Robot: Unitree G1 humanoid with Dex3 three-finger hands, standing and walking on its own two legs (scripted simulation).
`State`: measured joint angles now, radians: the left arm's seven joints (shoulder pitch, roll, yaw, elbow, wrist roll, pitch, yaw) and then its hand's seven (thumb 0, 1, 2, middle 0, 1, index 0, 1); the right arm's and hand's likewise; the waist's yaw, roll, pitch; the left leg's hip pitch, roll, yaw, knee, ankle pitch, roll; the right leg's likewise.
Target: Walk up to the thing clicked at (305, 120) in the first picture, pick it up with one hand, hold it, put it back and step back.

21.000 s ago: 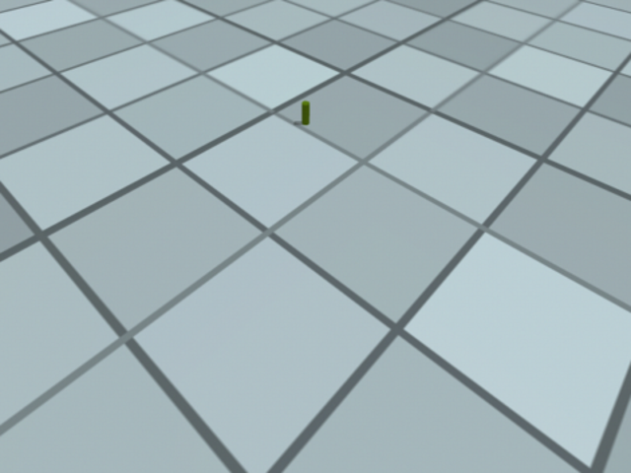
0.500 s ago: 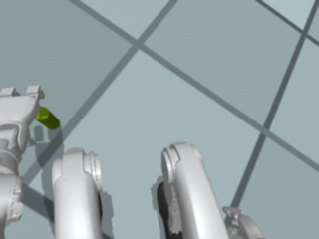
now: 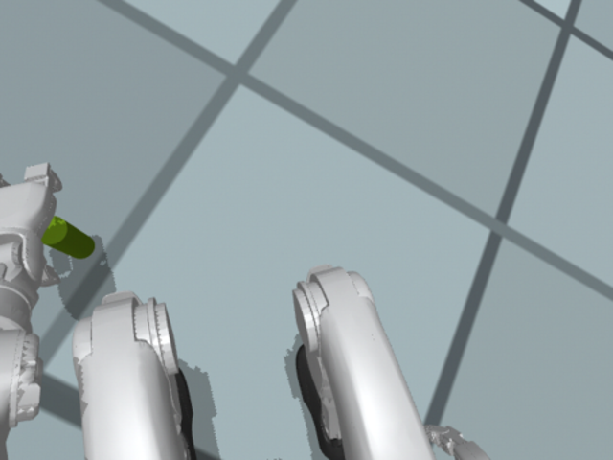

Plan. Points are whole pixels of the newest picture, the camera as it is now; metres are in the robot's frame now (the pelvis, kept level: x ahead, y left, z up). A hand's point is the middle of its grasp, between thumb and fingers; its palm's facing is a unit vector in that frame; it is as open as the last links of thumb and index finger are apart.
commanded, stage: close in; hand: left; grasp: from above
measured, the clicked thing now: (67, 239) +0.44 +0.29 -0.27
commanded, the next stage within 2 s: rest palm in 0.06 s
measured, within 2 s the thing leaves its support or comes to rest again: neither
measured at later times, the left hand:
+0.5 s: hand (63, 241) +0.42 +0.28 -0.23, palm faces -0.44 -0.12 -0.89, open 14.1 cm
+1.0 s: hand (64, 236) +0.43 +0.28 -0.24, palm faces -0.43 -0.15 -0.89, open 13.9 cm
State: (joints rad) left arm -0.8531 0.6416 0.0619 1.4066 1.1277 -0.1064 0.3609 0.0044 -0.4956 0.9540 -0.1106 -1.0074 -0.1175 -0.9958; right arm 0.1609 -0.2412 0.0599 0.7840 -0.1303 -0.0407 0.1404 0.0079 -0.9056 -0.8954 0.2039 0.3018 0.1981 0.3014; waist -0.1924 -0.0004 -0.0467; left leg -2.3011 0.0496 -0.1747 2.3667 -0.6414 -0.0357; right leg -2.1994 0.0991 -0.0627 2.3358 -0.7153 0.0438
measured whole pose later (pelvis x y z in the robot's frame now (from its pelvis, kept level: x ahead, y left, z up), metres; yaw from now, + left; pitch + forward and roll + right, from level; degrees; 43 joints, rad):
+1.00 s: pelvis +0.00 +0.00 -0.03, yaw -4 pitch +29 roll -9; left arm -0.91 0.76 0.14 1.63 1.21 -0.20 0.59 0.00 -0.48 1.00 -0.10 -1.00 -0.10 -1.00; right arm 0.09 -0.27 0.15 0.78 -0.24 -0.15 0.21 0.01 -0.89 -0.90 0.20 0.30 0.20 0.30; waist -0.27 -0.07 0.03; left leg -2.35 0.04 -0.25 2.50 -0.67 -0.05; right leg -2.23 0.12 -0.12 2.42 -0.72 0.06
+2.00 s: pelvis +0.00 +0.01 -0.03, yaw -5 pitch +28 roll -10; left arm -0.94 0.78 0.08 1.68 1.20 -0.18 0.62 0.00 -0.23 0.81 -0.28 -0.89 -0.29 -0.87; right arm 0.09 -0.29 0.19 0.77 -0.26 -0.17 0.24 0.01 -0.90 -0.90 0.20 0.30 0.20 0.30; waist -0.28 -0.09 0.04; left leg -2.36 0.04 -0.27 2.52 -0.66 -0.05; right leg -2.23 0.13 -0.13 2.42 -0.71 0.06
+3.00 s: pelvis +0.00 +0.01 -0.04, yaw -5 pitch +27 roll -11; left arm -0.95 0.78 0.06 1.70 1.21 -0.19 0.62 0.00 0.20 0.44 -0.73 -0.58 -0.76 -0.55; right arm 0.10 -0.29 0.21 0.74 -0.27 -0.17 0.23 0.01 -0.90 -0.90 0.20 0.30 0.20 0.30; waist -0.28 -0.09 0.03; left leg -2.36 0.04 -0.26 2.52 -0.66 -0.04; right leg -2.22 0.13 -0.12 2.42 -0.71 0.07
